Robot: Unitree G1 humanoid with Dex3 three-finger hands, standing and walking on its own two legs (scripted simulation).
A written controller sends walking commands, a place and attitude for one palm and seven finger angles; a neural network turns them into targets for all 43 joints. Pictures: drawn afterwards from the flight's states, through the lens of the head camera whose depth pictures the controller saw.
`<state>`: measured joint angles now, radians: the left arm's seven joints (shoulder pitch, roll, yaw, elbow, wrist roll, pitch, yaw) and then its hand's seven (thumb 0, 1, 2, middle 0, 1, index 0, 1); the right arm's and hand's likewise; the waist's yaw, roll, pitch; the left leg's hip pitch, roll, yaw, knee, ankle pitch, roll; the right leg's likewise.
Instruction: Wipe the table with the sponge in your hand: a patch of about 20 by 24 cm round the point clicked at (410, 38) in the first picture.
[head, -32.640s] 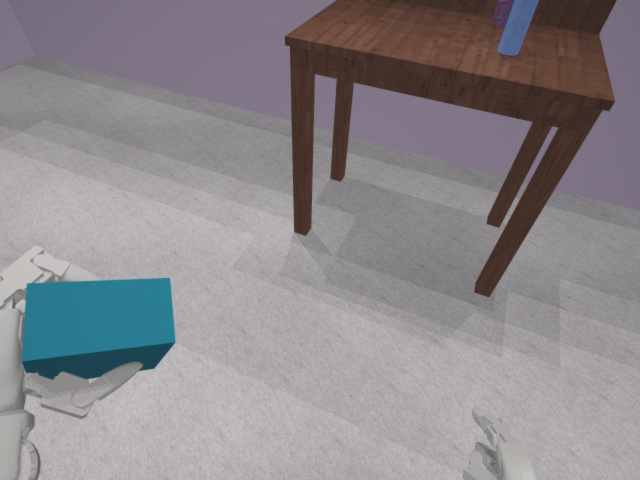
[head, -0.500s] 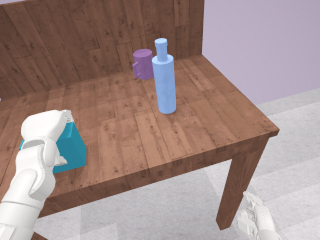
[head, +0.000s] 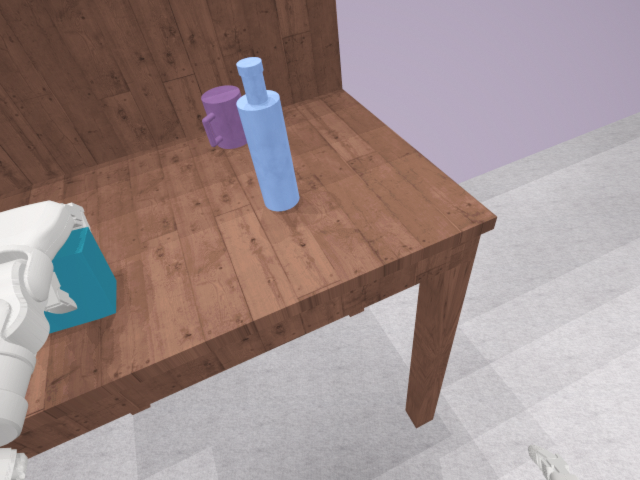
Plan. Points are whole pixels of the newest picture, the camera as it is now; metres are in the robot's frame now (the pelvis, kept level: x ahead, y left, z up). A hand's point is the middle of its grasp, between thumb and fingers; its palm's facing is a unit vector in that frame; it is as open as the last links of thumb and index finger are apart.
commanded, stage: wipe forward along the first lane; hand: left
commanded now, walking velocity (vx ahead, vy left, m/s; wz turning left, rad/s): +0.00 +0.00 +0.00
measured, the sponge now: (61, 292) +0.30 +0.38 +0.11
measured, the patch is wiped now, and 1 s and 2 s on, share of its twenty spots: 0.15 0.40 0.50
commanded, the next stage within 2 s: slide across to the middle lane in 1.16 s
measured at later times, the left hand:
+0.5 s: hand (51, 245) +0.34 +0.40 +0.15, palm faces -0.09 +0.04 -1.00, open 10.3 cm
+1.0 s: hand (50, 231) +0.37 +0.41 +0.15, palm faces -0.14 +0.04 -0.99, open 10.3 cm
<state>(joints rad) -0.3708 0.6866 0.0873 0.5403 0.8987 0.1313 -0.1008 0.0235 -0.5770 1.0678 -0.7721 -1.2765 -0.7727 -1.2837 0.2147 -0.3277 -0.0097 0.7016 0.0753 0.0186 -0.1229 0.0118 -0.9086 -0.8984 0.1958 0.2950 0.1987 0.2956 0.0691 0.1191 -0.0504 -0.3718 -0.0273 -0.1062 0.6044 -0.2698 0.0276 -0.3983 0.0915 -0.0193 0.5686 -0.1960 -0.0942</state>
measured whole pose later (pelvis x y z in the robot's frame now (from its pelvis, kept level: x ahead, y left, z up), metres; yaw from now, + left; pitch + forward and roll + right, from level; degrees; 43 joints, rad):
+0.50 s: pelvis -0.02 +0.02 +0.00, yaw +0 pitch +5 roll +1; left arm -0.64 0.72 0.05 0.88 0.98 0.08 -0.04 0.03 -0.59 1.09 -0.77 -1.28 -0.76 -1.30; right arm 0.26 -0.30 0.01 0.69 0.10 0.04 -0.13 0.01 -0.91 -0.90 0.20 0.30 0.20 0.30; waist 0.02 0.08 -0.08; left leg -0.49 -0.06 -0.09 0.63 -0.28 0.02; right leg -0.51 0.06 0.00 0.58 -0.17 -0.06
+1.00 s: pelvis -0.03 +0.03 +0.00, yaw +0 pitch +8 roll +0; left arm -0.82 0.79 0.03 1.07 1.03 0.07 -0.05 0.03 -0.58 1.09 -0.76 -1.30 -0.75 -1.32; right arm 0.30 -0.31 0.02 0.69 0.09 0.03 -0.13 0.01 -0.91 -0.90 0.20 0.30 0.20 0.30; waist -0.03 0.06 -0.08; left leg -0.56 -0.04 -0.08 0.64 -0.27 0.02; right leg -0.56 0.06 0.00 0.56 -0.14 -0.05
